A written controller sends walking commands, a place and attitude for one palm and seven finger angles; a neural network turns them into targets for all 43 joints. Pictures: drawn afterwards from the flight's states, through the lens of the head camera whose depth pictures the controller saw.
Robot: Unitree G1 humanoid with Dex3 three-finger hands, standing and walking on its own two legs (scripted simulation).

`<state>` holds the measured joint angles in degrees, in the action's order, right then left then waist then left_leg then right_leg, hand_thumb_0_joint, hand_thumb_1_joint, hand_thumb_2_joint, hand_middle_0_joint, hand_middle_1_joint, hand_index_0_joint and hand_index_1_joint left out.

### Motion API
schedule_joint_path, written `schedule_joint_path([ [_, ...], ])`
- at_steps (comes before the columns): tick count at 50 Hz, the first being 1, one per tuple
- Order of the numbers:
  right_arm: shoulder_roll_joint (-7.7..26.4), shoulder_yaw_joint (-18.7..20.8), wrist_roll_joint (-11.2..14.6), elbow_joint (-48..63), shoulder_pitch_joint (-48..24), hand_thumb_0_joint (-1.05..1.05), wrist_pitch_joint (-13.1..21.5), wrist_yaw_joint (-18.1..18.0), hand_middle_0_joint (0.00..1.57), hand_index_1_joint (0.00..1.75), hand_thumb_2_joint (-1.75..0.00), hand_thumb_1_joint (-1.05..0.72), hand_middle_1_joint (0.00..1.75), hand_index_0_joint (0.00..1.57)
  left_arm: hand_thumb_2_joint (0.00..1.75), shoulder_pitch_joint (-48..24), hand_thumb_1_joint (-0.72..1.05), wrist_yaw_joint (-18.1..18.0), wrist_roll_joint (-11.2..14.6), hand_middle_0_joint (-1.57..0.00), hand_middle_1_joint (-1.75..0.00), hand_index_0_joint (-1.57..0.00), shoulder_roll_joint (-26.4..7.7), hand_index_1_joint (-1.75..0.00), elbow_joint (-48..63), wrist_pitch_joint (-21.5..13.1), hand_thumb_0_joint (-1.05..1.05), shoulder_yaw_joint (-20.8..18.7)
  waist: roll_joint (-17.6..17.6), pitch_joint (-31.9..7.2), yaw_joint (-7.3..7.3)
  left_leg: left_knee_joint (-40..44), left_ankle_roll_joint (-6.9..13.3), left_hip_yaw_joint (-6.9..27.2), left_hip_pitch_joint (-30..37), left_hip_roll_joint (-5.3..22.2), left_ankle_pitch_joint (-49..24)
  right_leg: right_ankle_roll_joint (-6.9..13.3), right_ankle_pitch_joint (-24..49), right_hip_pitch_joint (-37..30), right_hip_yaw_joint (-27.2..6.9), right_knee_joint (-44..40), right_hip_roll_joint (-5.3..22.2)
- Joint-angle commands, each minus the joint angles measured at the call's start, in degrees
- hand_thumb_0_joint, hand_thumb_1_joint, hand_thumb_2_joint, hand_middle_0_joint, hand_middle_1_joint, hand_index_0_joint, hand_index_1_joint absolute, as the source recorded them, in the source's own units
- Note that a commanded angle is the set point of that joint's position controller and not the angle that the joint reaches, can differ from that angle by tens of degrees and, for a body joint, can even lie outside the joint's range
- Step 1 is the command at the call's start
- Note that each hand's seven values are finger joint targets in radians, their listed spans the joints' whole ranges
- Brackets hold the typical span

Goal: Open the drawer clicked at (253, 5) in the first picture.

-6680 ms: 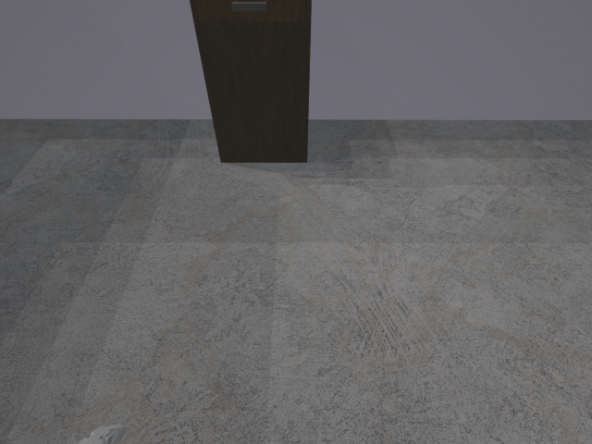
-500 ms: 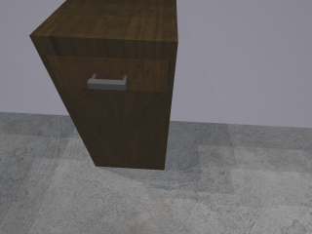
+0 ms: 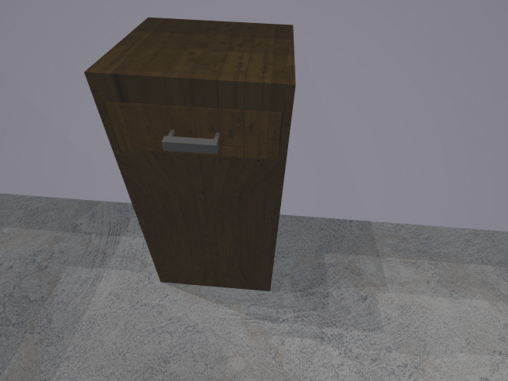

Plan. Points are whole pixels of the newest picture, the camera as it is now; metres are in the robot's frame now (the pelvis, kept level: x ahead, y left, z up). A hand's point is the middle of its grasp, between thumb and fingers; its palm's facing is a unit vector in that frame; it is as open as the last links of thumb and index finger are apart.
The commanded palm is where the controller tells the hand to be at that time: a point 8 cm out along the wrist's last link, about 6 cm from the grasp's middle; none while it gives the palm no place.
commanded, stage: shuffle to correct the standing spot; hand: left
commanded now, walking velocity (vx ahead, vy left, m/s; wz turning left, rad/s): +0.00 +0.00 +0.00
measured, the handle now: (192, 139) +0.66 +0.20 +0.03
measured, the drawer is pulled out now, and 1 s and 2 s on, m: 0.00 0.00 0.00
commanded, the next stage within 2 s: come to a stop and stand still in 0.70 s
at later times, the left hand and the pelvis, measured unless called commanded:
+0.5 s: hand out of the picture -0.03 +0.16 -0.18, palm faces +0.08 -0.98 -0.16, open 7.4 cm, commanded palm none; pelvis +0.03 +0.00 -0.01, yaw +1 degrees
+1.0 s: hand (153, 363) +0.20 +0.21 -0.17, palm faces -0.01 -0.98 -0.22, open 7.3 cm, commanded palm none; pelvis +0.15 +0.02 +0.00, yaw -3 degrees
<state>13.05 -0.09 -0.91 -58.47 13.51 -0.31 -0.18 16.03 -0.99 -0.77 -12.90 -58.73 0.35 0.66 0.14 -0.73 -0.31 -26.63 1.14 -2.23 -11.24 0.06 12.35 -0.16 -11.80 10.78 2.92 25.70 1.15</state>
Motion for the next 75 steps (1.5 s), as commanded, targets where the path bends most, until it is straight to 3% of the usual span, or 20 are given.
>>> schedule_joint_path([
  [1,6.59,1.34,0.04,1.43,1.99,0.0,0.75,-0.54,0.2,0.3,-0.9,-0.9,0.3,0.2,0.9,1.64,0.9,-0.79,-0.24,-0.2,-0.3,-0.2,-6.18,-0.3,2.14,-1.04,0.0,-1.18,-0.14,5.75,0.59,9.08,0.47,7.13,-5.38,5.19,8.37,0.76,-6.93,2.72,-6.09,-7.5,4.87],
  [9,4.33,1.58,-0.58,-1.34,5.75,0.0,-0.48,-0.51,0.2,0.3,-0.9,-0.9,0.3,0.2,0.9,7.27,0.9,-0.59,-0.77,-0.2,-0.3,-0.2,-3.63,-0.3,-0.35,-0.44,0.0,-2.01,-1.93,8.12,-0.07,6.87,1.35,6.72,-10.19,3.83,21.59,1.36,-24.22,5.09,-7.09,-8.04,4.52],
  [21,4.15,2.85,0.04,-2.67,9.32,0.0,1.24,-1.48,0.2,0.3,-0.9,-0.9,0.3,0.2,0.9,11.57,0.9,0.61,-1.0,-0.2,-0.3,-0.2,3.42,-0.3,-1.71,-1.33,0.0,-2.48,4.3,8.32,-0.72,12.82,6.17,14.86,-11.46,10.51,27.28,1.95,-9.33,1.3,1.11,3.72,-0.18],
  [25,-1.7,1.88,0.12,-0.14,5.23,0.0,1.85,-0.73,0.2,0.3,-0.9,-0.9,0.3,0.2,0.9,20.55,0.9,-0.87,-0.49,-0.2,-0.3,-0.2,-2.76,-0.3,-4.61,-2.6,0.0,-4.41,-15.46,9.93,-4.08,-16.0,1.49,-2.28,-26.11,-0.33,13.95,9.85,-21.21,-9.18,-24.54,-14.48,16.82],
  [26,-0.65,2.33,-0.12,1.05,2.69,0.0,1.84,-0.43,0.2,0.3,-0.9,-0.9,0.3,0.2,0.9,21.67,0.9,-1.19,-0.37,-0.2,-0.3,-0.2,-3.06,-0.3,-4.89,-2.9,0.0,-4.56,-12.55,10.91,-4.32,-23.7,1.58,-0.89,-27.97,1.59,16.34,12.46,-19.22,-7.91,-27.55,-16.51,20.05],
  [33,-4.26,1.99,0.15,-1.29,9.95,0.0,3.13,0.32,0.2,0.3,-0.9,-0.9,0.3,0.2,0.9,10.33,0.9,-0.72,-0.78,-0.2,-0.3,-0.2,-0.46,-0.3,-2.36,-3.0,0.0,-4.3,-5.51,7.13,3.08,-4.88,0.23,-5.91,-0.11,1.31,0.6,7.02,-6.17,9.53,-5.34,-5.92,9.74],
  [34,-2.23,2.38,0.07,-2.68,13.7,0.0,3.42,-0.14,0.2,0.3,-0.9,-0.9,0.3,0.2,0.9,10.88,0.9,-0.43,-0.52,-0.2,-0.3,-0.2,0.67,-0.3,-2.61,-2.65,0.0,-4.0,-1.5,5.64,4.07,-1.73,-0.25,-4.44,6.47,2.14,1.06,5.53,-7.23,12.73,-3.53,0.15,6.76],
  [36,7.75,4.89,-0.66,-4.45,22.89,0.0,3.68,-1.28,0.2,0.3,-0.9,-0.9,0.3,0.2,0.9,11.18,0.9,0.08,-0.43,-0.2,-0.3,-0.2,4.59,-0.3,-0.47,-2.25,0.0,-3.13,18.99,1.63,6.5,13.62,7.14,24.89,14.39,23.18,12.05,0.95,-20.78,25.53,3.01,26.35,-1.18],
  [37,8.81,5.11,-0.68,-4.07,21.38,0.0,3.06,-1.62,0.2,0.3,-0.9,-0.9,0.3,0.2,0.9,7.67,0.9,0.2,-0.88,-0.2,-0.3,-0.2,3.61,-0.3,1.28,-1.87,0.0,-3.61,11.81,5.03,6.37,17.18,10.38,27.98,9.74,27.02,19.47,2.06,-20.44,27.48,-1.34,34.39,1.45],
  [40,3.1,3.24,-0.84,-2.2,12.62,0.0,4.08,-1.79,0.2,0.3,-0.9,-0.9,0.3,0.2,0.9,4.46,0.9,1.08,-1.26,-0.2,-0.3,-0.2,4.39,-0.3,0.8,-1.94,0.0,-3.73,2.5,10.35,3.04,16.97,10.25,17.02,-0.83,23.43,6.49,1.63,-10.37,26.84,-3.64,39.12,6.22],
  [44,1.98,2.16,-0.68,-1.63,8.52,0.0,4.56,-2.62,0.2,0.3,-0.9,-0.9,0.3,0.2,0.9,6.57,0.9,0.86,-0.6,-0.2,-0.3,-0.2,6.79,-0.3,0.4,-0.6,0.0,-2.92,4.53,5.01,0.25,9.96,7.86,-0.33,-0.57,17.51,-33.5,-0.78,-4.93,15.09,-0.44,22.69,4.86],
  [47,3.02,2.77,-0.38,-1.93,7.4,0.0,3.33,-3.01,0.2,0.3,-0.9,-0.9,0.3,0.2,0.9,5.59,0.9,0.32,-0.47,-0.2,-0.3,-0.2,5.03,-0.3,1.42,0.24,0.0,-3.2,7.36,2.58,0.4,5.08,6.52,-2.37,1.52,16.42,-40.73,-0.76,-0.56,9.95,2.01,14.7,2.37],
  [51,3.26,4.26,-0.24,-1.96,7.28,0.0,1.51,-2.81,0.2,0.3,-0.9,-0.9,0.3,0.2,0.9,6.05,0.9,-0.15,-0.81,-0.2,-0.3,-0.2,0.15,-0.3,3.14,0.1,0.0,-4.38,5.08,1.62,-1.1,-2.85,2.88,-2.23,-0.28,13.81,-29.06,-0.27,14.32,2.27,2.01,3.45,3.02],
  [54,-1.81,4.53,0.86,-1.43,11.39,0.0,0.0,-2.52,0.2,0.3,-0.9,-0.9,0.3,0.2,0.9,7.91,0.9,-1.05,-0.76,-0.2,-0.3,-0.2,-7.93,-0.3,3.29,-0.7,0.0,-5.92,-10.83,-6.85,-1.29,-28.17,-2.01,-3.74,-10.64,0.75,23.25,11.64,62.72,-9.76,-12.57,2.05,23.47],
  [59,-1.37,4.79,0.3,-1.39,6.46,0.0,-2.76,-1.58,0.2,0.3,-0.9,-0.9,0.3,0.2,0.9,-3.17,0.9,-2.26,-0.51,-0.2,-0.3,-0.2,-5.09,-0.3,6.51,0.06,0.0,-5.45,-9.22,-1.82,0.57,-42.74,-3.32,2.63,-13.89,1.84,16.57,10.94,35.21,1.63,-8.14,-3.77,18.5],
  [66,-1.1,4.28,-0.03,0.39,6.73,0.0,-2.22,-0.28,0.2,0.3,-0.9,-0.9,0.3,0.2,0.9,-5.38,0.9,-2.03,-1.5,-0.2,-0.3,-0.2,-7.29,-0.3,7.86,1.18,0.0,-6.37,-10.26,-1.71,-0.33,-20.41,-2.57,-0.62,-6.66,1.75,14.84,9.43,-3.71,5.09,-10.57,-10.89,16.75],
  [69,-1.51,3.9,0.09,-1.35,14.6,0.0,-1.29,-0.46,0.2,0.3,-0.9,-0.9,0.3,0.2,0.9,-6.94,0.9,-1.51,-0.92,-0.2,-0.3,-0.2,-6.42,-0.3,7.72,2.05,0.0,-6.11,-7.64,-2.07,3.51,-0.08,-1.21,-3.26,6.77,-0.17,6.41,4.28,-14.5,12.87,-7.78,-7.86,12.0],
  [71,5.55,4.78,-0.9,0.33,12.39,0.0,-0.37,-1.0,0.2,0.3,-0.9,-0.9,0.3,0.2,0.9,-4.17,0.9,-0.96,0.26,-0.2,-0.3,-0.2,0.91,-0.3,8.35,2.49,0.0,-4.52,18.55,3.14,2.63,18.15,3.39,21.31,-0.85,16.78,22.53,-1.47,-16.94,20.06,0.8,12.27,1.13],
  [72,6.98,4.44,-1.14,2.66,5.6,0.0,-0.53,-1.36,0.2,0.3,-0.9,-0.9,0.3,0.2,0.9,-6.89,0.9,-0.81,0.04,-0.2,-0.3,-0.2,0.61,-0.3,8.41,2.53,0.0,-4.3,18.2,9.33,2.02,23.53,7.23,25.53,-14.07,21.23,27.7,-1.25,-14.09,17.79,-2.99,17.75,2.0],
  [75,3.76,2.88,-1.14,2.88,-0.45,0.0,0.78,-1.93,0.2,0.3,-0.9,-0.9,0.3,0.2,0.9,-1.84,0.9,0.7,-1.11,-0.2,-0.3,-0.2,0.76,-0.3,4.39,1.91,0.0,-4.38,7.72,8.29,-1.42,20.74,6.08,15.33,-12.94,14.93,19.37,-1.08,-5.98,13.19,-3.8,27.29,1.04],
])
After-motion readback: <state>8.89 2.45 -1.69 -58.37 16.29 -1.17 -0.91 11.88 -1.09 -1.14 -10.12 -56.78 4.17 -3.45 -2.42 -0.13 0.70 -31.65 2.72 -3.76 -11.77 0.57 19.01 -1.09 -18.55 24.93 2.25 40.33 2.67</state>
